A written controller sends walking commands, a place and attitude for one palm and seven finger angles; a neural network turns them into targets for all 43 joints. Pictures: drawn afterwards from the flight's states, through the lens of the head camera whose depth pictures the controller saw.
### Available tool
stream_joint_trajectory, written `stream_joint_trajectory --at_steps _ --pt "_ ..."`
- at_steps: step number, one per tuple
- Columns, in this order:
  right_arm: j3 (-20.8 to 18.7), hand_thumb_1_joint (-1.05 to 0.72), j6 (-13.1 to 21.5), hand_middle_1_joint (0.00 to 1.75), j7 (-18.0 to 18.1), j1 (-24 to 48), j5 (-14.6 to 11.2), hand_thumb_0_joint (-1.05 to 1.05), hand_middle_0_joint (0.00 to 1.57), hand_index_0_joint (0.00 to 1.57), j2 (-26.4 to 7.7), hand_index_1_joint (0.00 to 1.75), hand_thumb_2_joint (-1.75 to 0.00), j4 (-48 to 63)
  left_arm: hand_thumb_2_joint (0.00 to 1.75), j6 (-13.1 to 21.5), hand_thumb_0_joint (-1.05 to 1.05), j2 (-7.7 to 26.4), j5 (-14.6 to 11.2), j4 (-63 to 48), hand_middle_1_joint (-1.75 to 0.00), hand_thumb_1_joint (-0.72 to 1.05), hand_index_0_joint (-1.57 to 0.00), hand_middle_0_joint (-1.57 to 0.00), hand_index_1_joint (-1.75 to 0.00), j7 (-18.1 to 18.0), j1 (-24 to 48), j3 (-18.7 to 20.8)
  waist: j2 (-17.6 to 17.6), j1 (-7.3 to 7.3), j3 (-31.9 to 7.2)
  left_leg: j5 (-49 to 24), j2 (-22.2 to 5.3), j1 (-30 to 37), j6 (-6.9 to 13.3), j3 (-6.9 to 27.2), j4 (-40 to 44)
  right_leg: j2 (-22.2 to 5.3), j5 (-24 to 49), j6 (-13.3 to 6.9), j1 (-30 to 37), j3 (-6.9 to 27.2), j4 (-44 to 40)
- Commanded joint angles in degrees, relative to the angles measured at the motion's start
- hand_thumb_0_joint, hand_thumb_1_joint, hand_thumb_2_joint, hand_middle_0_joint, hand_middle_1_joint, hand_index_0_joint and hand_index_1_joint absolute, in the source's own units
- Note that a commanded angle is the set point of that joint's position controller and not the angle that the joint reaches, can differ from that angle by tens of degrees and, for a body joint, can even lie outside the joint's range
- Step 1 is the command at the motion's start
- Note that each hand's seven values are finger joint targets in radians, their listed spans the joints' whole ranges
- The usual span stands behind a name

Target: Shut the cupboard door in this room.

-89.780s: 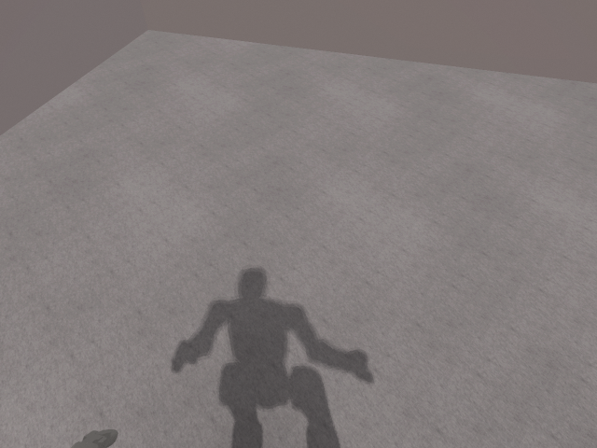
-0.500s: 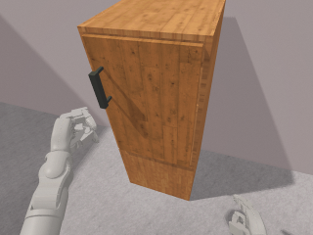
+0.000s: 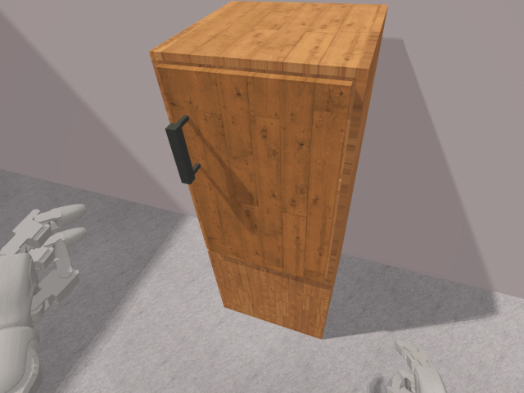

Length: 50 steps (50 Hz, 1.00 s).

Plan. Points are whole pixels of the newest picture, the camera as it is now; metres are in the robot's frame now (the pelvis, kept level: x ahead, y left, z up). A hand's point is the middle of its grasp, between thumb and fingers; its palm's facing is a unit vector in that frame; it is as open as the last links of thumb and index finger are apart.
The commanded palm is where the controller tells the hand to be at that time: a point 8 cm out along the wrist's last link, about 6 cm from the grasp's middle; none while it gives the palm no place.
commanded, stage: draw the hand back to the body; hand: left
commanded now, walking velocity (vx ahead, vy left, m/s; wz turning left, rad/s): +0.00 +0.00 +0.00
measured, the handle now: (186, 150) +0.58 +0.23 +0.08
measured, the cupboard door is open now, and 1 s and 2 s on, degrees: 0 0 0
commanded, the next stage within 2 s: step back with the hand held close in 0.44 s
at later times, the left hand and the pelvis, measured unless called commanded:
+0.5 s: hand (63, 274) +0.21 +0.26 +0.16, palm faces +0.46 -0.79 -0.40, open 7.4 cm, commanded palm +0.16 +0.30 +0.17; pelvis +0.02 +0.00 +0.00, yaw +0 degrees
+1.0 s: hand (34, 289) +0.19 +0.29 +0.16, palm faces +0.37 -0.78 -0.50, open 7.4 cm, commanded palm +0.13 +0.32 +0.17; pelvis -0.02 +0.03 -0.01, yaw -1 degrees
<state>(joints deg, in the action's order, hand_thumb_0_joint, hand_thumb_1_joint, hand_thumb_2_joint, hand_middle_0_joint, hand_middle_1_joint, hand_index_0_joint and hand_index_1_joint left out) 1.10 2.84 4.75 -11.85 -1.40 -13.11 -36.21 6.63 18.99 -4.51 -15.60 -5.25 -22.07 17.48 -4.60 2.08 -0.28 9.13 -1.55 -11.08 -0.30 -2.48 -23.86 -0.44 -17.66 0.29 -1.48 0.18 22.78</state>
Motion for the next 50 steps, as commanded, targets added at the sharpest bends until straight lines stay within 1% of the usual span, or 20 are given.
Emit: stream_joint_trajectory --at_steps 1,3,6,7,10,15,21,28,29,30,31,33,36,39,41,43,45,46,47,50 --pt "-2.4 -0.9 5.1 0.3 0.3 9.6 0.4 0.0 0.2 0.2 -5.5 0.3 -0.9 9.8 0.9 4.3 0.0 13.2 0.0 -15.6 -0.36 0.9 -0.25 -0.25 -0.36 -1.0 1.3 10.4 1.1 1.49 -2.4 -1.8 0.2 9.7 1.9 0.0 2.0 1.0 7.7 -0.2 -11.6 -2.1 -6.6" --pt "-2.4 -0.9 5.3 0.3 0.3 9.2 0.4 0.0 0.2 0.2 -5.2 0.3 -0.9 10.0 0.9 4.5 0.0 13.1 -0.2 -17.8 -0.3 0.9 -0.2 -0.2 -0.3 -1.2 -1.5 11.3 0.8 1.7 -3.7 -3.3 0.3 9.5 1.9 0.0 1.7 0.7 9.3 -0.4 -10.2 -2.4 -5.3" --pt "-2.5 -0.9 5.9 0.3 0.4 8.8 0.4 0.0 0.2 0.2 -5.8 0.3 -0.9 9.1 0.9 3.6 0.0 9.8 0.4 -15.8 -0.3 0.9 -0.2 -0.2 -0.3 -1.2 2.0 7.2 1.2 0.22 -0.1 -2.2 0.0 9.9 2.0 0.1 1.7 1.0 8.2 -0.1 -13.4 -2.2 -6.4" --pt "-2.4 -0.9 5.9 0.3 0.6 8.4 0.5 0.0 0.2 0.2 -5.9 0.3 -0.9 9.0 0.9 3.3 0.0 10.3 0.4 -15.8 -0.3 0.9 -0.2 -0.2 -0.3 -1.5 3.7 7.2 1.3 0.11 -0.3 -1.2 0.2 9.6 2.0 0.3 2.3 0.7 7.0 -0.1 -12.7 -2.3 -6.0" --pt "-2.4 -0.9 5.9 0.3 1.0 8.4 0.7 0.0 0.2 0.2 -6.0 0.3 -0.9 8.9 0.9 3.1 0.0 10.2 0.7 -15.0 -0.3 0.9 -0.2 -0.2 -0.3 -1.8 4.8 7.2 3.0 0.55 -1.7 -2.3 0.4 10.2 2.2 0.7 2.3 0.8 7.9 -0.2 -12.0 -2.4 -5.3" --pt "-2.1 -0.9 5.8 0.3 0.8 8.9 1.0 0.0 0.2 0.2 -5.4 0.3 -0.9 9.1 0.9 2.8 0.0 11.7 0.8 -17.1 -0.3 0.9 -0.2 -0.2 -0.3 -2.0 2.9 8.9 1.2 1.56 -4.9 -6.7 0.7 10.8 2.2 0.3 1.4 0.5 13.2 -0.4 -9.1 -2.2 -4.3" --pt "-2.0 -0.9 5.0 0.3 0.6 9.4 0.9 0.0 0.2 0.2 -5.2 0.3 -0.9 9.3 0.9 2.0 0.0 12.3 0.3 -16.2 -0.3 0.9 -0.2 -0.2 -0.3 -1.5 0.9 10.2 1.3 1.89 -2.5 -8.5 0.5 9.6 2.0 -0.2 0.9 0.7 16.0 -0.3 -9.1 -1.9 -5.4" --pt "-2.0 -0.9 4.0 0.3 0.4 8.9 0.9 0.0 0.2 0.2 -5.0 0.3 -0.9 9.9 0.9 1.3 0.0 11.6 0.1 -17.0 -0.3 0.9 -0.2 -0.2 -0.3 -1.5 0.0 9.5 2.0 1.72 -4.5 -11.0 0.5 9.8 2.1 -0.5 0.6 0.4 19.1 0.0 -7.8 -2.3 -3.9" --pt "-2.4 -0.9 2.5 0.3 0.2 8.6 0.6 0.0 0.2 0.2 -6.4 0.3 -0.9 10.3 0.9 3.1 0.0 17.7 0.3 -18.6 -0.3 0.9 -0.2 -0.2 -0.3 -1.6 3.7 14.2 2.9 -0.51 -1.6 -9.6 -0.9 6.9 3.1 -0.3 -4.0 -3.2 24.2 0.3 -13.4 1.0 -6.7" --pt "-2.3 -0.9 1.5 0.3 0.3 8.5 0.8 0.0 0.2 0.2 -5.8 0.3 -0.9 9.1 0.9 3.4 0.0 15.2 0.5 -15.7 -0.3 0.9 -0.2 -0.2 -0.3 -1.4 0.4 11.9 4.9 -1.04 -3.0 -10.0 -0.7 6.0 3.1 -0.1 -5.9 -4.7 28.4 0.3 -12.7 1.0 -5.8" --pt "-2.8 -0.9 1.0 0.3 0.4 8.7 0.8 0.0 0.2 0.2 -6.1 0.3 -0.9 9.5 0.9 3.9 0.0 16.1 0.7 -16.6 -0.3 0.9 -0.2 -0.2 -0.3 -1.3 0.0 12.5 6.5 -0.89 -3.5 -11.2 -0.4 5.7 2.9 -0.5 -6.8 -5.2 34.0 0.8 -12.5 1.1 -5.2" --pt "-3.2 -0.9 -0.2 0.3 0.4 7.9 0.5 0.0 0.2 0.2 -6.2 0.3 -0.9 10.4 0.9 4.1 0.0 14.7 0.8 -16.9 -0.3 0.9 -0.2 -0.2 -0.3 -1.3 -2.3 11.4 4.4 -1.12 -7.5 -16.2 -0.9 5.2 2.9 -0.5 -7.0 -5.5 37.1 0.7 -9.6 0.2 -1.4" --pt "-3.7 -0.9 -1.6 0.3 0.9 7.9 0.2 0.0 0.2 0.2 -6.9 0.3 -0.9 11.9 0.9 3.7 0.0 16.7 0.3 -18.6 -0.3 0.9 -0.2 -0.2 -0.3 -1.8 -5.7 13.5 2.0 -0.98 -10.7 -24.7 -1.9 8.0 3.0 -0.6 -6.7 -4.1 38.4 1.4 -10.0 -0.4 0.9" --pt "-3.7 -0.9 -3.1 0.3 1.0 7.3 -0.1 0.0 0.2 0.2 -6.6 0.3 -0.9 13.1 0.9 3.2 0.0 16.9 -0.1 -19.4 -0.3 0.9 -0.2 -0.2 -0.3 -2.2 -7.8 13.9 3.3 -1.13 -12.3 -28.2 -3.0 7.0 2.7 0.4 -6.2 -3.3 35.8 1.0 -9.1 -1.0 3.1" --pt "-4.0 -0.9 -3.7 0.3 1.2 7.9 -0.1 0.0 0.2 0.2 -7.1 0.3 -0.9 13.5 0.9 3.0 0.0 18.5 -0.4 -19.2 -0.3 0.9 -0.2 -0.2 -0.3 -2.5 -8.3 15.4 3.1 -0.99 -11.1 -25.0 -3.1 6.5 2.6 0.2 -5.7 -3.2 32.9 1.1 -11.4 0.0 1.9" --pt "-3.8 -0.9 -4.0 0.3 1.2 7.1 -0.3 0.0 0.2 0.2 -6.7 0.3 -0.9 13.9 0.9 3.1 0.0 17.1 -0.5 -19.0 -0.3 0.9 -0.2 -0.2 -0.3 -2.7 -8.6 14.0 3.3 -1.34 -10.9 -22.9 -3.4 4.7 2.3 0.8 -4.7 -3.2 29.2 0.8 -11.1 -0.1 2.4" --pt "-3.9 -0.9 -4.0 0.3 1.3 6.9 -0.3 0.0 0.2 0.2 -6.9 0.3 -0.9 13.9 0.9 3.3 0.0 17.1 -0.6 -18.8 -0.3 0.9 -0.2 -0.2 -0.3 -3.0 -8.9 13.9 3.0 -1.45 -9.9 -18.9 -3.7 3.3 2.3 1.2 -3.6 -2.9 24.5 0.7 -12.1 0.3 1.7" --pt "-4.2 -0.9 -3.8 0.3 1.5 7.3 -0.1 0.0 0.2 0.2 -7.5 0.3 -0.9 13.8 0.9 3.5 0.0 18.6 -0.6 -19.3 -0.3 0.9 -0.2 -0.2 -0.3 -3.2 -8.7 15.2 2.1 -1.24 -9.6 -16.7 -3.6 3.0 2.3 1.3 -3.0 -2.5 22.5 0.8 -12.7 0.5 1.1" --pt "-3.7 -0.9 -3.7 0.3 1.4 6.8 -0.2 0.0 0.2 0.2 -6.9 0.3 -0.9 13.9 0.9 3.7 0.0 16.9 -0.6 -19.6 -0.3 0.9 -0.2 -0.2 -0.3 -3.2 -8.5 13.5 1.6 -1.63 -9.2 -14.5 -3.8 1.6 2.2 1.9 -2.0 -2.3 19.2 0.7 -12.2 0.0 1.5" --pt "-3.7 -0.9 -2.5 0.3 1.5 6.9 -0.2 0.0 0.2 0.2 -7.3 0.3 -0.9 13.8 0.9 4.8 0.0 16.5 -0.4 -19.8 -0.3 0.9 -0.2 -0.2 -0.3 -3.6 -7.4 13.1 0.2 -1.85 -6.0 0.5 -4.4 -3.1 2.5 3.6 1.9 -1.0 7.6 0.5 -13.6 0.3 0.3"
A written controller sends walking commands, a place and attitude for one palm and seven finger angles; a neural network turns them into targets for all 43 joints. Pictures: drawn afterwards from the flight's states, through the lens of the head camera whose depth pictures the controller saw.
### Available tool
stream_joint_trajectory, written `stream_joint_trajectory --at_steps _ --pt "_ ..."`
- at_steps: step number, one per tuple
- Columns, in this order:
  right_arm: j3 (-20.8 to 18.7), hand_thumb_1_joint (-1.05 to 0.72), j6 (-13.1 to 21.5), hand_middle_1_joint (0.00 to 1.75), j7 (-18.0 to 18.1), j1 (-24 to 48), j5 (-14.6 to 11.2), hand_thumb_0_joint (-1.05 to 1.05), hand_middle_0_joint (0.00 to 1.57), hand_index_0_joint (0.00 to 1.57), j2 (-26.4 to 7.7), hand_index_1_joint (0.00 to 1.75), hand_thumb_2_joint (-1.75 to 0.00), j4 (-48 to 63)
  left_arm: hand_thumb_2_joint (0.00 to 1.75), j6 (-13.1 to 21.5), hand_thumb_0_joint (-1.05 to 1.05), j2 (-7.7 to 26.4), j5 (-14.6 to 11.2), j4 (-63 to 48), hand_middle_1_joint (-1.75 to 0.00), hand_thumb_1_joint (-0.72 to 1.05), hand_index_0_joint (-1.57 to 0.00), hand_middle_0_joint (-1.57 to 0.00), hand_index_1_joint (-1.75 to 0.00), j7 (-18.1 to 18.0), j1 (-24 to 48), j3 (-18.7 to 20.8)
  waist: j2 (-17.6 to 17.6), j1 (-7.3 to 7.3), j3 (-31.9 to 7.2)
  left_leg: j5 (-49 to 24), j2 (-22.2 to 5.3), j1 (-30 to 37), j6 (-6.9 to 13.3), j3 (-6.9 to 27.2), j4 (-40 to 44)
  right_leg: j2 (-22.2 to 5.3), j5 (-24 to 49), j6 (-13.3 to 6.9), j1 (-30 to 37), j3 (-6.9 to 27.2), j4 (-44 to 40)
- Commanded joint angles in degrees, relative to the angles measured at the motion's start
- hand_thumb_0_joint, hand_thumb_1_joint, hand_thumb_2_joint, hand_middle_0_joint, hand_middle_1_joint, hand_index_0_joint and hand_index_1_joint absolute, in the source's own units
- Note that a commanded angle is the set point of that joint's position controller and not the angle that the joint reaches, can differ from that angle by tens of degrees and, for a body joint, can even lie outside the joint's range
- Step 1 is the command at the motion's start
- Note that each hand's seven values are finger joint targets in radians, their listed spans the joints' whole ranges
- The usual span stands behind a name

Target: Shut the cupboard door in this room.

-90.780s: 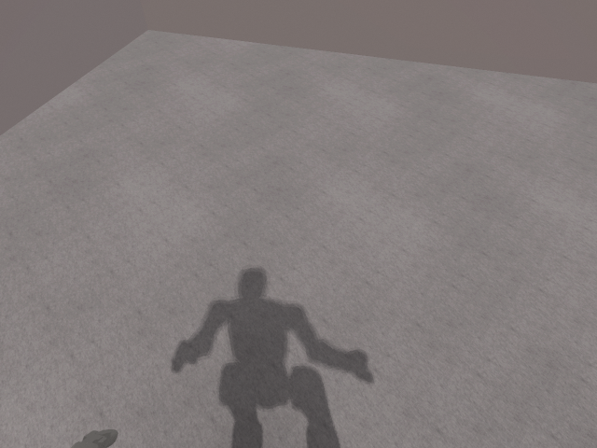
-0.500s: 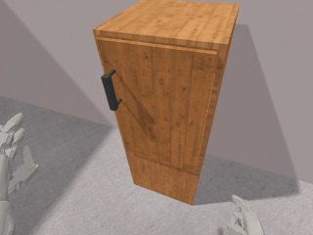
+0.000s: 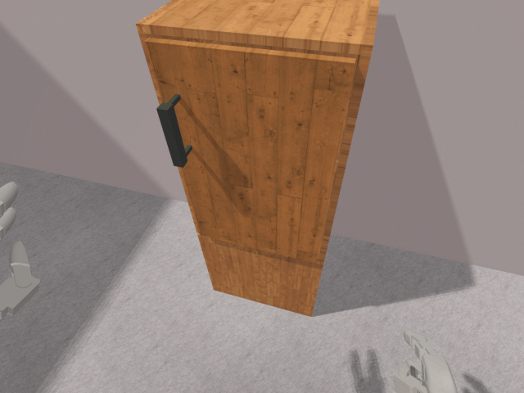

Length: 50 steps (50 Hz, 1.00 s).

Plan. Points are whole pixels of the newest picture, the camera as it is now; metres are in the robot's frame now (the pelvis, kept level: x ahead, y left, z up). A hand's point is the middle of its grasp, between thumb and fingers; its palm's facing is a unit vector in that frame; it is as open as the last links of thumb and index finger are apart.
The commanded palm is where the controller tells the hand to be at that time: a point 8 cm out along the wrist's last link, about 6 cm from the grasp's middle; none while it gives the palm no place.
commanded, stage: step back with the hand held close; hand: left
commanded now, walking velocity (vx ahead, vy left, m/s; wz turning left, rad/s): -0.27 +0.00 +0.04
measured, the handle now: (178, 131) +0.59 +0.21 +0.09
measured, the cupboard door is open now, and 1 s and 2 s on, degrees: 0 0 0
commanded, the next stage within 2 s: stop stepping back and stand still in 0.70 s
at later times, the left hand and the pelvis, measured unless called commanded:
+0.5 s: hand out of the picture +0.10 +0.29 +0.17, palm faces +0.50 -0.76 -0.41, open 7.4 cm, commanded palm +0.03 +0.32 +0.18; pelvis -0.09 +0.01 -0.01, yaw +3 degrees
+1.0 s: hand out of the picture -0.01 +0.29 +0.18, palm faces +0.46 -0.81 -0.36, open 7.4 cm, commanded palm -0.07 +0.33 +0.18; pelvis -0.21 +0.02 +0.00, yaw +1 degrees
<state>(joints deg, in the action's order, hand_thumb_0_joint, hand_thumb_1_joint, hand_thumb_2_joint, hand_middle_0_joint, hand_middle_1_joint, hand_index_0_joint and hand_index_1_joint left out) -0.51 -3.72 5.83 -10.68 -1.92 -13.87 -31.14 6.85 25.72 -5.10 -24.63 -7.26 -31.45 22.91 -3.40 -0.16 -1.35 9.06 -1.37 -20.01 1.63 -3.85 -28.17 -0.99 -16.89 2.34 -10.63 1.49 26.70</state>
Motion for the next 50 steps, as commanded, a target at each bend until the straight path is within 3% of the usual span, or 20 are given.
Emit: stream_joint_trajectory --at_steps 1,2,6,21,26,28,31,33,34,35,37,38,39,40,41,42,44,48,49,50 --pt "-2.3 -0.9 4.4 0.3 0.7 5.9 0.6 0.0 0.2 0.2 -7.2 0.3 -0.9 8.5 0.9 5.3 0.0 11.8 0.4 -11.1 -0.3 0.9 -0.2 -0.2 -0.3 -1.9 2.2 9.7 -2.1 0.54 -4.3 5.7 -4.6 3.5 0.9 5.7 7.7 0.0 4.5 -1.6 -3.6 -0.7 -4.0" --pt "-1.9 -0.9 4.8 0.3 0.6 5.5 0.5 0.0 0.2 0.2 -6.6 0.3 -0.9 8.4 0.9 5.7 0.0 9.5 0.5 -11.4 -0.3 0.9 -0.2 -0.2 -0.3 -1.9 2.3 7.8 -2.5 0.25 -3.9 10.8 -5.0 0.9 1.1 7.1 9.5 0.3 1.6 -1.7 -2.3 -1.3 -2.9" --pt "-2.5 -0.9 6.6 0.3 0.7 5.3 1.0 0.0 0.2 0.2 -7.7 0.3 -0.9 8.0 0.9 7.6 0.0 10.7 1.6 -10.7 -0.3 0.9 -0.2 -0.2 -0.3 -2.5 2.6 10.1 -5.4 0.55 -2.1 24.3 -6.4 -9.1 2.3 9.8 13.5 2.4 -2.8 -1.6 2.4 -1.2 -0.1" --pt "-2.5 -0.9 11.6 0.3 0.2 2.8 2.3 0.0 0.2 0.2 -6.4 0.3 -0.9 3.1 0.9 11.2 0.0 10.2 2.0 -12.4 -0.3 0.9 -0.2 -0.2 -0.3 -3.8 7.1 8.1 0.7 -0.63 -1.6 17.9 -3.7 1.8 -0.4 7.6 4.1 -0.3 -11.9 -3.7 -14.9 3.7 -7.3" --pt "-3.0 -0.9 12.4 0.3 0.1 4.9 2.1 0.0 0.2 0.2 -7.2 0.3 -0.9 4.4 0.9 12.9 0.0 11.0 2.3 -14.6 -0.3 0.9 -0.2 -0.2 -0.3 -3.0 6.6 10.4 -10.8 0.56 -4.6 31.4 -10.7 -14.2 2.4 15.2 18.2 6.2 -5.7 -2.1 2.8 -2.2 10.4" --pt "-3.3 -0.9 12.3 0.3 -0.5 4.7 2.3 0.0 0.2 0.2 -6.0 0.3 -0.9 4.6 0.9 13.6 0.0 11.7 1.7 -17.3 -0.3 0.9 -0.2 -0.2 -0.3 -2.3 5.2 11.5 -10.0 0.95 -7.4 28.7 -10.7 -14.3 1.8 12.4 16.3 5.8 -6.5 -3.0 4.6 -2.5 12.4" --pt "-3.9 -0.9 11.9 0.3 -1.6 3.5 2.0 0.0 0.2 0.2 -4.9 0.3 -0.9 4.5 0.9 13.0 0.0 13.6 0.8 -16.3 -0.3 0.9 -0.2 -0.2 -0.3 -2.2 -1.0 14.1 -1.5 0.67 -7.5 22.3 -3.8 -4.4 -1.6 2.8 0.3 -0.6 -15.6 -6.7 -9.5 5.2 -1.4" --pt "-3.9 -0.9 10.5 0.3 -2.2 2.1 2.2 0.0 0.2 0.2 -3.6 0.3 -0.9 2.6 0.9 12.0 0.0 12.8 1.4 -15.7 -0.3 0.9 -0.2 -0.2 -0.3 -3.0 0.3 11.8 13.8 0.15 -4.0 14.6 2.2 5.8 -5.2 1.3 -29.5 -16.9 -29.1 -13.4 -31.9 24.2 -18.8" --pt "-4.1 -0.9 9.2 0.3 -2.7 2.9 2.6 0.0 0.2 0.2 -3.4 0.3 -0.9 1.8 0.9 10.7 0.0 11.3 1.9 -15.2 -0.3 0.9 -0.2 -0.2 -0.3 -3.2 2.3 10.3 15.8 0.56 -2.2 15.9 1.2 0.8 -4.5 4.5 -39.1 -19.1 -23.3 -14.9 -30.7 23.5 -19.0" --pt "-3.1 -0.9 9.2 0.3 -2.4 2.5 2.8 0.0 0.2 0.2 -2.6 0.3 -0.9 2.2 0.9 10.2 0.0 10.9 2.4 -14.9 -0.3 0.9 -0.2 -0.2 -0.3 -3.3 5.7 10.2 16.6 -0.15 -0.4 18.8 -1.1 0.0 -3.4 6.6 -37.2 -17.3 -14.7 -12.7 -29.9 19.2 -15.9" --pt "-1.8 -0.9 9.2 0.3 -1.1 0.1 2.7 0.0 0.2 0.2 -3.5 0.3 -0.9 1.6 0.9 9.2 0.0 8.9 2.8 -13.2 -0.3 0.9 -0.2 -0.2 -0.3 -3.5 11.7 7.1 12.6 -2.07 3.2 17.3 -2.1 3.7 -2.3 6.7 -11.7 -9.6 -9.4 -6.4 -28.0 8.6 -6.8" --pt "-2.1 -0.9 9.8 0.3 -0.3 0.5 2.2 0.0 0.2 0.2 -5.6 0.3 -0.9 1.2 0.9 9.7 0.0 8.3 2.6 -13.5 -0.3 0.9 -0.2 -0.2 -0.3 -3.3 14.2 5.9 3.3 -2.53 4.2 16.2 -2.7 2.8 -1.2 8.0 2.3 -4.5 -9.2 -3.7 -26.6 5.1 2.9" --pt "-2.6 -0.9 11.2 0.3 0.4 2.4 2.2 0.0 0.2 0.2 -8.3 0.3 -0.9 2.3 0.9 10.9 0.0 8.5 2.7 -16.6 -0.3 0.9 -0.2 -0.2 -0.3 -3.6 16.5 6.5 -15.1 -1.39 4.0 19.8 -15.1 -7.3 3.7 22.0 14.7 3.0 -10.5 -0.9 -21.2 -0.6 19.6" --pt "-3.0 -0.9 12.5 0.3 0.8 2.6 2.9 0.0 0.2 0.2 -6.2 0.3 -0.9 1.8 0.9 11.5 0.0 9.6 2.7 -17.2 -0.3 0.9 -0.2 -0.2 -0.3 -4.1 18.9 8.3 -16.9 -0.72 -0.1 21.6 -20.8 -14.0 7.6 27.6 18.2 5.9 -12.5 -0.9 -13.3 0.6 35.1" --pt "-3.9 -0.9 13.3 0.3 0.5 2.0 2.3 0.0 0.2 0.2 -6.0 0.3 -0.9 1.2 0.9 12.7 0.0 11.7 2.2 -16.3 -0.3 0.9 -0.2 -0.2 -0.3 -3.4 15.8 9.5 -13.1 -1.08 -5.6 31.2 -20.5 -12.4 6.2 26.4 19.8 7.0 -13.4 -0.7 -10.3 1.7 43.3" --pt "-4.4 -0.9 13.8 0.3 -0.8 1.7 2.1 0.0 0.2 0.2 -6.8 0.3 -0.9 2.6 0.9 12.1 0.0 9.2 1.7 -14.7 -0.3 0.9 -0.2 -0.2 -0.3 -2.6 10.3 8.9 -10.9 -0.71 -5.6 32.8 -19.3 -11.2 6.6 27.2 18.2 6.7 -12.7 -0.8 -11.5 2.1 44.7" --pt "-4.1 -0.9 13.8 0.3 -2.8 3.2 1.7 0.0 0.2 0.2 -5.9 0.3 -0.9 3.7 0.9 10.6 0.0 7.9 1.4 -21.4 -0.3 0.9 -0.2 -0.2 -0.3 -2.1 7.2 8.4 -9.3 0.34 -5.9 29.8 -15.7 -6.3 4.9 19.7 16.6 5.5 -11.0 -1.0 -12.4 -1.2 39.3" --pt "-2.3 -0.9 13.1 0.3 -3.7 3.4 2.6 0.0 0.2 0.2 -4.1 0.3 -0.9 4.4 0.9 8.2 0.0 8.5 0.3 -25.0 -0.3 0.9 -0.2 -0.2 -0.3 -2.8 2.2 8.3 -17.0 0.24 -6.6 31.0 -10.7 -6.6 -1.5 11.3 20.2 8.1 -14.9 -3.5 2.0 -8.8 14.5" --pt "-2.1 -0.9 12.7 0.3 -3.6 2.8 2.7 0.0 0.2 0.2 -3.9 0.3 -0.9 4.2 0.9 7.4 0.0 9.1 0.5 -24.2 -0.3 0.9 -0.2 -0.2 -0.3 -3.0 1.4 8.5 -16.4 0.27 -6.2 31.0 -8.5 -7.5 -3.4 8.4 18.6 8.6 -14.5 -4.4 6.8 -9.8 6.3" --pt "-2.0 -0.9 12.0 0.3 -3.5 2.3 2.8 0.0 0.2 0.2 -3.4 0.3 -0.9 3.9 0.9 6.7 0.0 10.5 0.8 -22.6 -0.3 0.9 -0.2 -0.2 -0.3 -3.1 0.1 9.6 -10.4 0.28 -6.3 27.5 -4.6 -7.3 -4.9 4.5 11.3 5.5 -14.0 -6.2 8.8 -6.0 -3.5"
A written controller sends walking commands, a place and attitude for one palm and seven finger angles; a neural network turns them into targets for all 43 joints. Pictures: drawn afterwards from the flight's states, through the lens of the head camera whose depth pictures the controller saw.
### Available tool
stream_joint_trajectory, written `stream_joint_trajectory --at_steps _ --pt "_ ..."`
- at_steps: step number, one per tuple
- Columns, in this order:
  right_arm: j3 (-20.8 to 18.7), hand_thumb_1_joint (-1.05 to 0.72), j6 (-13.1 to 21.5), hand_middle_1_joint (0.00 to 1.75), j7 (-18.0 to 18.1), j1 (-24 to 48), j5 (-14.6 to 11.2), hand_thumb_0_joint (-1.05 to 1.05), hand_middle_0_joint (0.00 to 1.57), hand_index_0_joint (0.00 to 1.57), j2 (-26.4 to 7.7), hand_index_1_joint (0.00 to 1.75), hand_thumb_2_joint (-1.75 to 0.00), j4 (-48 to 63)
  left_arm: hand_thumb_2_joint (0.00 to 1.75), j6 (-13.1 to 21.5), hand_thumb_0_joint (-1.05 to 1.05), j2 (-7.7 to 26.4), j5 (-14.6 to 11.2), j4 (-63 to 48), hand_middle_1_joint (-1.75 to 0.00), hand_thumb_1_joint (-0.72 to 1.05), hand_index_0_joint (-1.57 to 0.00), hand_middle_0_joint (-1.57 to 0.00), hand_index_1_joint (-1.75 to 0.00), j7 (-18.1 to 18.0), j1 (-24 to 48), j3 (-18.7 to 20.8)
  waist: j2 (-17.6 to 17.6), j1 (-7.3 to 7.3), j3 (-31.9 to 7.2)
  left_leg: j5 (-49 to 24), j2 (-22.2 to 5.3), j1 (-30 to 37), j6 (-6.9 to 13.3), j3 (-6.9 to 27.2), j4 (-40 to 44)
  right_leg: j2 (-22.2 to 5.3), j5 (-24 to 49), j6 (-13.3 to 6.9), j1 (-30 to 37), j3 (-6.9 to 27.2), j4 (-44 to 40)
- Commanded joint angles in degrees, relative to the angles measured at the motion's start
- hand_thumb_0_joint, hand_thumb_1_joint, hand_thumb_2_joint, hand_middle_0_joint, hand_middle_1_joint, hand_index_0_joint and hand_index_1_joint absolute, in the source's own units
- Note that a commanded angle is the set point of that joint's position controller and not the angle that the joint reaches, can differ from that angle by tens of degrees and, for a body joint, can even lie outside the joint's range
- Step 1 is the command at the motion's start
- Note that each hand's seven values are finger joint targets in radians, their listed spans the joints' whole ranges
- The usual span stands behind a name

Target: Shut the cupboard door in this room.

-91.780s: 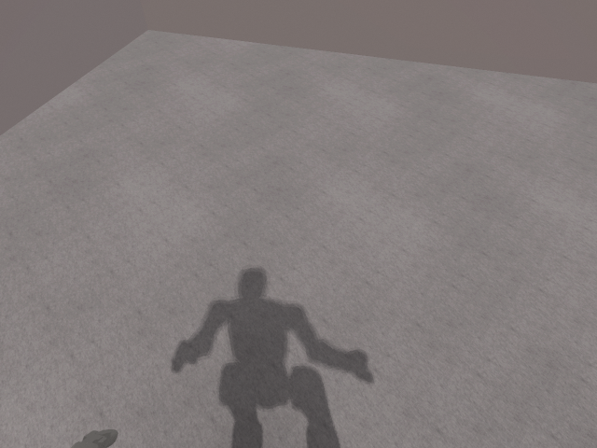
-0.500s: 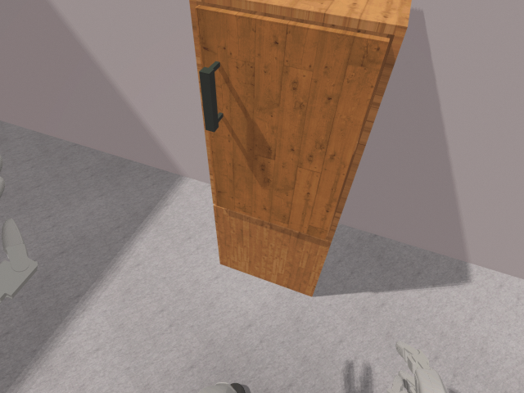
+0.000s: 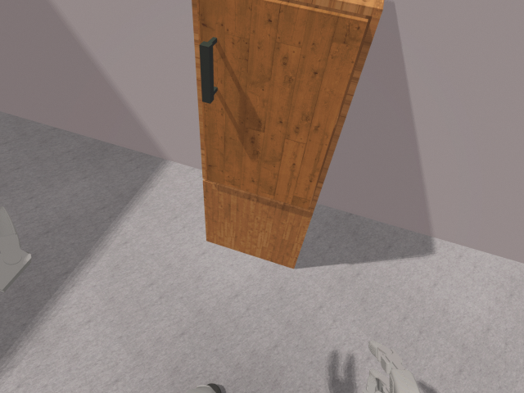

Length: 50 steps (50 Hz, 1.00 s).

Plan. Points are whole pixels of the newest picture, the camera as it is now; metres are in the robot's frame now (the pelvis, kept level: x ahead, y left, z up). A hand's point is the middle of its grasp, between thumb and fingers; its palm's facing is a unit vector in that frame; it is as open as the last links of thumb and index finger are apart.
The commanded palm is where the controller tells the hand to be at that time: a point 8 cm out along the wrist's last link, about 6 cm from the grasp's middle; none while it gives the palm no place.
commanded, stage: stop stepping back and stand still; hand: left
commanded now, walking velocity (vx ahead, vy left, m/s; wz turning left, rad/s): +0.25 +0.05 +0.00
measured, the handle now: (210, 70) +0.80 +0.17 +0.09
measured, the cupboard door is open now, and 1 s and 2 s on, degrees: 0 0 0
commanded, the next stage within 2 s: let the arm hang, fingers relaxed in 0.60 s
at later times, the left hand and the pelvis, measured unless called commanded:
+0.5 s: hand (9, 277) +0.19 +0.27 +0.18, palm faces +0.40 -0.81 -0.43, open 7.4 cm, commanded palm +0.12 +0.31 +0.18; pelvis -0.03 +0.02 +0.00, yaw -2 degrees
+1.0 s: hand out of the picture +0.02 +0.20 -0.16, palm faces +0.01 -0.99 -0.17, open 7.1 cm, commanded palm none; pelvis -0.05 +0.03 +0.00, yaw -1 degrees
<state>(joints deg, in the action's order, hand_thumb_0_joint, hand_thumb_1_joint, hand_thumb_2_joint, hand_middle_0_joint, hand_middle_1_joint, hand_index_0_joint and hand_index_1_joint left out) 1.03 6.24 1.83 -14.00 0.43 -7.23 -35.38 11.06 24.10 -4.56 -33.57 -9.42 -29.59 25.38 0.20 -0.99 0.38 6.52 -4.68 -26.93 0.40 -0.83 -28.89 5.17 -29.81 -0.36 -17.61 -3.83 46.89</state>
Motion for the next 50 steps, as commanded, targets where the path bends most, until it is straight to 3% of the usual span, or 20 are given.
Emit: stream_joint_trajectory --at_steps 1,2,3,4,5,7,10,13,16,17,20,24,30,34,35,36,38,41,43,50 --pt "-3.8 -0.9 1.0 0.3 0.6 4.6 0.4 0.0 0.2 0.2 -9.4 0.3 -0.9 7.9 0.9 1.8 0.0 14.5 0.5 -11.0 -0.3 0.9 -0.2 -0.2 -0.3 -1.0 -4.4 9.8 -2.5 1.0 -6.9 22.5 2.6 1.1 -3.5 -2.8 -4.0 -9.6 -1.1 -6.5 10.1 11.5 -32.9" --pt "-3.5 -0.9 -0.1 0.3 0.9 4.6 0.4 0.0 0.2 0.2 -9.9 0.3 -0.9 7.0 0.9 1.9 0.0 15.3 0.0 -13.2 -0.3 0.9 -0.2 -0.2 -0.3 -1.1 -0.2 9.3 7.1 0.85 -4.3 15.2 4.5 1.6 -2.9 -1.0 -22.8 -21.8 -2.7 -11.1 -1.2 25.5 -39.8" --pt "-2.9 -0.9 -0.4 0.3 1.3 5.9 0.9 0.0 0.2 0.2 -11.0 0.3 -0.9 6.0 0.9 2.9 0.0 18.5 -0.3 -12.0 -0.3 0.9 -0.2 -0.2 -0.3 -1.5 5.2 11.9 6.5 0.32 -3.6 12.9 2.9 -1.7 -2.6 0.5 -30.4 -25.0 3.8 -13.9 -2.8 23.2 -38.9" --pt "-2.5 -0.9 0.1 0.3 2.0 4.9 -0.2 0.0 0.2 0.2 -9.5 0.3 -0.9 5.5 0.9 2.2 0.0 12.8 -0.3 -3.1 -0.3 0.9 -0.2 -0.2 -0.3 -1.7 3.6 8.3 8.4 0.04 -3.8 13.6 2.4 -4.8 -2.5 3.0 -31.1 -23.4 -5.2 -12.6 -0.7 23.8 -37.6" --pt "-3.4 -0.9 0.1 0.3 2.5 4.9 -0.9 0.0 0.2 0.2 -11.1 0.3 -0.9 6.0 0.9 1.6 0.0 9.6 -0.1 0.0 -0.3 0.9 -0.2 -0.2 -0.3 -1.5 3.1 5.4 6.1 -0.4 0.4 12.2 1.7 -4.6 -2.0 3.4 -29.3 -20.9 -5.1 -10.9 -2.8 22.3 -36.4" --pt "-3.2 -0.9 0.0 0.3 3.2 6.1 -0.9 0.0 0.2 0.2 -11.6 0.3 -0.9 5.8 0.9 1.3 0.0 10.5 0.6 2.4 -0.3 0.9 -0.2 -0.2 -0.3 -1.9 3.4 5.3 5.6 0.02 2.4 12.8 0.5 0.1 -0.9 1.9 -17.4 -19.3 -1.4 -9.3 -3.0 16.2 -33.5" --pt "-3.1 -0.9 0.9 0.3 4.0 5.5 -0.8 0.0 0.2 0.2 -11.6 0.3 -0.9 5.3 0.9 1.6 0.0 9.6 1.6 2.3 -0.3 0.9 -0.2 -0.2 -0.3 -2.2 5.3 3.1 5.9 0.31 1.8 12.4 3.2 10.3 0.6 -3.4 -3.5 -15.3 -1.3 -6.5 -3.1 12.4 -30.9" --pt "-4.1 -0.9 2.2 0.3 4.5 5.2 -0.9 0.0 0.2 0.2 -13.5 0.3 -0.9 7.0 0.9 2.6 0.0 10.7 1.4 -3.5 -0.3 0.9 -0.2 -0.2 -0.3 -2.0 5.8 3.9 -0.3 0.21 -0.6 9.4 -3.0 16.4 3.7 4.6 5.7 -9.1 9.6 -2.5 -1.1 8.2 -20.1" --pt "-3.2 -0.9 3.1 0.3 4.2 6.1 -0.1 0.0 0.2 0.2 -12.7 0.3 -0.9 6.3 0.9 4.1 0.0 13.7 1.8 -11.2 -0.3 0.9 -0.2 -0.2 -0.3 -1.4 7.4 6.8 -14.9 0.02 -1.4 17.3 -9.0 13.9 5.3 16.0 15.1 -4.7 9.2 0.4 -0.9 2.2 -12.1" --pt "-3.0 -0.9 3.5 0.3 4.1 5.9 0.1 0.0 0.2 0.2 -12.2 0.3 -0.9 6.0 0.9 4.4 0.0 12.7 2.3 -11.0 -0.3 0.9 -0.2 -0.2 -0.3 -1.5 7.3 6.4 -13.5 -0.03 -0.3 19.3 -9.6 10.6 5.6 15.8 15.9 -4.8 10.1 0.5 1.1 2.3 -11.9" --pt "-3.2 -0.9 4.2 0.3 3.3 4.9 -0.3 0.0 0.2 0.2 -12.2 0.3 -0.9 6.0 0.9 4.4 0.0 10.9 2.3 -8.1 -0.3 0.9 -0.2 -0.2 -0.3 -1.8 3.7 6.3 -10.1 0.37 -1.8 15.5 -5.7 7.7 3.4 7.2 11.2 -5.4 14.6 0.0 7.6 2.9 -20.1" --pt "-3.7 -0.9 3.1 0.3 2.2 3.7 -0.8 0.0 0.2 0.2 -11.4 0.3 -0.9 6.4 0.9 4.3 0.0 9.7 1.2 -4.3 -0.3 0.9 -0.2 -0.2 -0.3 -1.5 -2.0 6.6 -2.5 0.01 -6.1 3.0 -0.5 10.8 0.7 0.3 1.0 -9.6 25.8 -2.4 8.8 10.2 -23.5" --pt "-3.1 -0.9 1.1 0.3 2.4 4.8 -1.0 0.0 0.2 0.2 -10.9 0.3 -0.9 7.0 0.9 3.5 0.0 10.0 0.7 -2.2 -0.3 0.9 -0.2 -0.2 -0.3 -1.1 -1.4 6.1 -0.2 0.1 -6.6 -5.9 -1.1 15.0 0.6 0.3 1.2 -9.1 33.2 -1.0 6.8 8.5 -22.9" --pt "-2.8 -0.9 0.8 0.3 2.8 5.7 -1.1 0.0 0.2 0.2 -10.7 0.3 -0.9 7.6 0.9 3.3 0.0 9.8 0.9 -3.7 -0.3 0.9 -0.2 -0.2 -0.3 -0.9 0.7 5.0 -2.3 0.3 -6.5 -7.3 -1.2 16.4 0.8 0.2 2.2 -8.5 33.4 -0.4 6.7 7.9 -23.1" --pt "-4.8 -0.9 4.0 0.3 -2.3 10.3 -2.1 0.0 0.2 0.2 -20.6 0.3 -0.9 -0.7 0.9 -5.5 0.0 -0.2 5.1 37.9 -0.3 0.9 -0.2 -0.2 -0.3 7.0 3.7 -20.0 -3.4 -1.2 -2.3 -20.4 -2.2 11.7 1.1 0.6 -5.5 -12.3 44.3 -1.1 2.7 2.2 -14.5" --pt "-6.0 -0.9 1.5 0.3 -2.3 5.4 -0.9 0.0 0.2 0.2 -18.1 0.3 -0.9 -2.9 0.9 -10.3 0.0 -2.8 5.4 40.3 -0.3 0.9 -0.2 -0.2 -0.3 8.3 3.7 -19.5 -2.6 -0.62 -6.2 -19.8 -2.5 14.8 0.5 -0.2 -4.1 -11.3 40.0 -1.4 2.3 5.7 -16.1" --pt "-4.4 -0.9 -1.5 0.3 -1.8 4.2 -0.3 0.0 0.2 0.2 -16.8 0.3 -0.9 -2.9 0.9 -11.2 0.0 -3.4 5.5 45.2 -0.3 0.9 -0.2 -0.2 -0.3 9.2 7.2 -20.5 2.2 0.53 -4.6 -9.9 -3.4 10.5 2.2 2.5 -2.5 -10.4 27.8 -1.4 2.0 3.9 -16.6" --pt "-3.5 -0.9 -3.7 0.3 -1.5 5.0 0.5 0.0 0.2 0.2 -16.4 0.3 -0.9 -3.5 0.9 -10.8 0.0 -1.3 5.8 55.6 -0.3 0.9 -0.2 -0.2 -0.3 9.4 12.0 -21.2 11.0 0.37 -4.4 -8.9 -1.1 11.5 2.0 3.3 -4.0 -11.9 29.8 -3.1 2.2 6.4 -18.3" --pt "-2.7 -0.9 -5.2 0.3 -1.3 4.0 1.1 0.0 0.2 0.2 -14.4 0.3 -0.9 -5.9 0.9 -11.3 0.0 -2.7 5.7 63.3 -0.3 0.9 -0.2 -0.2 -0.3 8.8 13.8 -22.3 8.8 -0.04 -4.2 -7.1 -0.1 13.2 1.5 2.9 -2.8 -12.7 27.2 -3.5 2.0 7.3 -19.7" --pt "-2.1 -0.9 -6.7 0.3 -0.5 2.8 1.3 0.0 0.2 0.2 -11.1 0.3 -0.9 -15.0 0.9 -11.4 0.0 -6.5 5.6 83.8 -0.3 0.9 -0.2 -0.2 -0.3 8.3 11.8 -22.9 -8.6 0.66 -0.3 5.9 -0.6 12.7 1.3 4.0 6.5 -10.0 14.0 -2.5 4.7 7.0 -26.1"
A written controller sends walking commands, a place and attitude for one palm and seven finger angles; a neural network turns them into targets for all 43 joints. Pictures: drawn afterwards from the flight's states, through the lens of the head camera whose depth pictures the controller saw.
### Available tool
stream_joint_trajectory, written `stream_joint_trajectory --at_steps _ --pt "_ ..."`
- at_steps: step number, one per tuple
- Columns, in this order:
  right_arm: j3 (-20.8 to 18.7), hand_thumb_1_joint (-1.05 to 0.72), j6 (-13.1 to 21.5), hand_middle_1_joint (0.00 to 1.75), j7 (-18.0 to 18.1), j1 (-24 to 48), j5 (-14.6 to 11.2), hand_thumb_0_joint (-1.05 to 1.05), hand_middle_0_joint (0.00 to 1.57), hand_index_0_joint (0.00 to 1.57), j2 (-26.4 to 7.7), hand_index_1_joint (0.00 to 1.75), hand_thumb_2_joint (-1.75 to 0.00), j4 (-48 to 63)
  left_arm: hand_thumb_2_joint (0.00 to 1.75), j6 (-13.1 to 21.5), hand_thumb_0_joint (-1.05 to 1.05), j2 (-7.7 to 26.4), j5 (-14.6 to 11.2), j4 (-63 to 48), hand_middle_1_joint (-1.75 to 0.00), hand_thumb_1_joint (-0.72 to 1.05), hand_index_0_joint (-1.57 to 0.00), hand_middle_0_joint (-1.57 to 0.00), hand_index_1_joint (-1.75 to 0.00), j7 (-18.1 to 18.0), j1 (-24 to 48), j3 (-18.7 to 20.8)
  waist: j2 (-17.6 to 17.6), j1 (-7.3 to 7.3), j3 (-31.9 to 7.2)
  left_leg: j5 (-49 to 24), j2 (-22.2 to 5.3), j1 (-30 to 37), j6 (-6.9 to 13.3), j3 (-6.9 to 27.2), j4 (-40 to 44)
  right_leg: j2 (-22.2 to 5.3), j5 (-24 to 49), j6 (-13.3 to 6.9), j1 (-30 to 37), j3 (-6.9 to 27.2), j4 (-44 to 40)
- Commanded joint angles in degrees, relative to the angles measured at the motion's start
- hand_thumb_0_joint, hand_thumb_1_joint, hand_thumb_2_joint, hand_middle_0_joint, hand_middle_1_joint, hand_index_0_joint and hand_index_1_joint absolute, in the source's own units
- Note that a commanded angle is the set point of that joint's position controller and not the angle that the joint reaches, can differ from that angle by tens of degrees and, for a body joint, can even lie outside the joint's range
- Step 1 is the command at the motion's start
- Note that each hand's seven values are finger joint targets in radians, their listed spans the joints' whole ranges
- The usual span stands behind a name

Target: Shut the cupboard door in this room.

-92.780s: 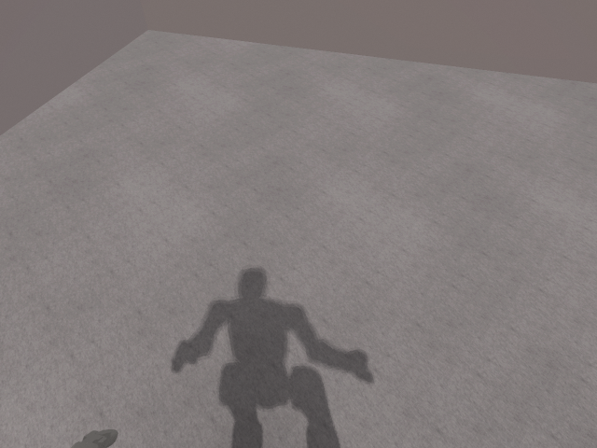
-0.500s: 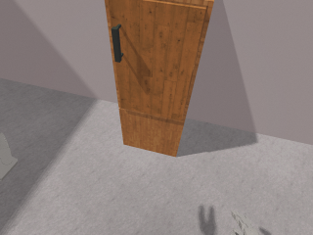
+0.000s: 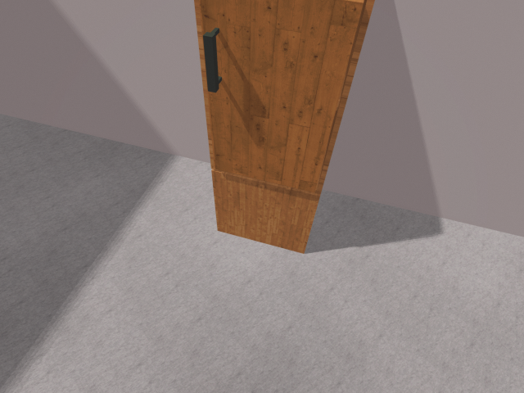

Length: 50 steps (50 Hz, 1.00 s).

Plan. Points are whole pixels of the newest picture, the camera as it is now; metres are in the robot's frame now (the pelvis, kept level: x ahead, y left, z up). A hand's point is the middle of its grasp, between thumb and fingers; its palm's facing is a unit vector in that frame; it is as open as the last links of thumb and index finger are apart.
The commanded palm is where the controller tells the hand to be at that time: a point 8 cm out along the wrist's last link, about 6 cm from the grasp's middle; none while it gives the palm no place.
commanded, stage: let the arm hang, fingers relaxed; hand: left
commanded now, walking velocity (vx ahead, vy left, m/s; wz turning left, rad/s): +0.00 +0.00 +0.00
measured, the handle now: (214, 60) +0.85 +0.15 +0.09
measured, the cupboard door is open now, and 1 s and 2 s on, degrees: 0 0 0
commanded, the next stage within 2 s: look to check the result in 0.80 s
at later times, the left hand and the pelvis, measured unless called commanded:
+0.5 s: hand out of the picture -0.06 +0.18 -0.17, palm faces +0.01 -0.98 -0.19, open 7.4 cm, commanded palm none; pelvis -0.01 +0.01 +0.01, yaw -1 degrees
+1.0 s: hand out of the picture -0.04 +0.17 -0.17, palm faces +0.01 -0.99 -0.17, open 7.4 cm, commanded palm none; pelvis -0.01 +0.01 +0.01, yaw -1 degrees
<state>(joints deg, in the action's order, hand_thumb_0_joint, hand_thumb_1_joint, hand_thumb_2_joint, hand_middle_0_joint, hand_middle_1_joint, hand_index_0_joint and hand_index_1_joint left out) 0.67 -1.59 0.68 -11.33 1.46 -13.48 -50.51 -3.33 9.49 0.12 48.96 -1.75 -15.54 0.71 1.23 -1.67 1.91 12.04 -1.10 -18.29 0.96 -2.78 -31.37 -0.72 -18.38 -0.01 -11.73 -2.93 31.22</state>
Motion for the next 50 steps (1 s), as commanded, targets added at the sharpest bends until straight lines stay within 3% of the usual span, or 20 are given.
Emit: stream_joint_trajectory --at_steps 1,3,5,7,15,17,22,30,40,50 --pt "-2.0 -0.9 0.9 0.3 0.8 -0.8 0.2 0.0 0.2 0.2 -5.0 0.3 -0.9 -0.6 0.9 3.0 0.0 8.0 1.0 2.8 -0.3 0.9 -0.2 -0.2 -0.3 0.5 -2.9 1.9 -9.7 1.41 -1.3 2.1 -4.3 4.0 0.8 6.4 9.4 -3.8 1.9 -3.0 -1.0 5.7 -11.2" --pt "-2.0 -0.9 0.8 0.3 0.9 -2.7 0.0 0.0 0.2 0.2 -4.1 0.3 -0.9 -2.8 0.9 3.0 0.0 7.6 0.7 6.0 -0.3 0.9 -0.2 -0.2 -0.3 0.7 -3.7 1.3 -9.7 1.21 -0.6 4.9 -4.3 3.9 0.8 6.6 10.7 -3.9 1.3 -3.1 -1.1 5.8 -12.4" --pt "-2.1 -0.9 0.9 0.3 1.1 -4.2 -0.2 0.0 0.2 0.2 -3.7 0.3 -0.9 -4.7 0.9 3.3 0.0 7.0 0.7 8.7 -0.3 0.9 -0.2 -0.2 -0.3 0.7 -4.8 0.9 -8.1 1.16 -0.7 4.1 -4.5 4.9 0.9 6.6 11.2 -4.0 2.4 -3.1 -1.1 5.8 -13.0" --pt "-2.2 -0.9 0.8 0.3 1.3 -6.0 -0.4 0.0 0.2 0.2 -3.6 0.3 -0.9 -6.2 0.9 3.4 0.0 6.5 0.6 11.0 -0.3 0.9 -0.2 -0.2 -0.3 0.6 -5.3 0.5 -4.1 0.85 0.2 3.9 -5.0 5.8 1.0 6.5 11.3 -4.0 1.7 -2.9 -2.0 5.4 -13.7" --pt "-2.2 -0.9 0.8 0.3 1.4 -10.1 -0.5 0.0 0.2 0.2 -1.6 0.3 -0.9 -10.8 0.9 3.4 0.0 4.1 0.6 16.3 -0.3 0.9 -0.2 -0.2 -0.3 -0.1 -9.0 0.0 0.0 1.08 3.6 7.0 -5.2 5.0 1.4 6.5 13.7 -3.7 -1.1 -2.5 -4.0 5.3 -13.8" --pt "-2.1 -0.9 0.8 0.3 1.4 -10.8 -0.6 0.0 0.2 0.2 -0.9 0.3 -0.9 -11.5 0.9 3.5 0.0 4.1 0.6 16.7 -0.3 0.9 -0.2 -0.2 -0.3 -0.2 -9.7 0.1 -0.2 0.98 3.0 7.2 -5.2 5.0 1.4 6.3 13.7 -3.7 -1.5 -2.5 -3.9 5.3 -13.6" --pt "-2.2 -0.9 0.5 0.3 1.3 -11.9 -0.4 0.0 0.2 0.2 0.4 0.3 -0.9 -12.3 0.9 3.3 0.0 2.9 0.8 17.1 -0.3 0.9 -0.2 -0.2 -0.3 -0.5 -10.7 0.2 -0.4 1.0 5.9 9.2 -4.8 3.7 1.4 6.1 13.8 -3.5 -4.4 -2.3 -7.0 5.5 -13.4" --pt "-2.4 -0.9 0.8 0.3 1.4 -12.3 -0.3 0.0 0.2 0.2 1.4 0.3 -0.9 -12.2 0.9 3.4 0.0 1.6 1.0 16.4 -0.3 0.9 -0.2 -0.2 -0.3 -0.7 -10.6 0.5 -2.3 1.1 6.1 10.4 -4.7 2.0 1.3 6.5 14.7 -2.9 -2.2 -2.1 -6.7 5.4 -11.9" --pt "-2.3 -0.9 1.2 0.3 1.4 -12.1 -0.4 0.0 0.2 0.2 1.7 0.3 -0.9 -11.9 0.9 3.9 0.0 1.7 0.9 15.8 -0.3 0.9 -0.2 -0.2 -0.3 -0.6 -9.5 0.7 -1.6 0.78 4.6 5.2 -4.4 4.2 1.1 5.4 13.0 -3.7 0.3 -2.3 -5.8 5.7 -13.0" --pt "-2.3 -0.9 1.0 0.3 1.4 -11.6 -0.4 0.0 0.2 0.2 1.1 0.3 -0.9 -11.7 0.9 3.9 0.0 2.2 0.8 15.8 -0.3 0.9 -0.2 -0.2 -0.3 -0.5 -9.1 0.6 -1.2 0.71 4.2 4.5 -4.5 5.3 1.1 5.2 12.5 -3.7 0.0 -2.3 -5.9 5.8 -13.6"
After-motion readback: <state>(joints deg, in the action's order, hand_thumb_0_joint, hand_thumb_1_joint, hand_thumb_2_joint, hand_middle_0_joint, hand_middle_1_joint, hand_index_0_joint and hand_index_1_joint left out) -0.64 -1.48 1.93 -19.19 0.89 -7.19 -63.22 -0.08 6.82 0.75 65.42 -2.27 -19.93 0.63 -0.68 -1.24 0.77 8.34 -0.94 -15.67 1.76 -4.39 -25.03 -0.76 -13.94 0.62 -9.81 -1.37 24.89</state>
